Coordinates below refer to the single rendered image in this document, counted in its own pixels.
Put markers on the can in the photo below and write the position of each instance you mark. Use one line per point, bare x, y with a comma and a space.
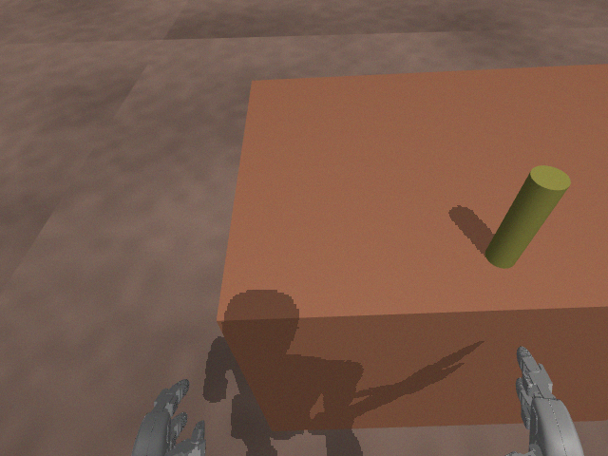
540, 193

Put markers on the left robot hand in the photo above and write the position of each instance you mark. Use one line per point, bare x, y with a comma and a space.
158, 432

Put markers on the right robot hand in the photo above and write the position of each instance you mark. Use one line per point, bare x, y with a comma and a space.
552, 431

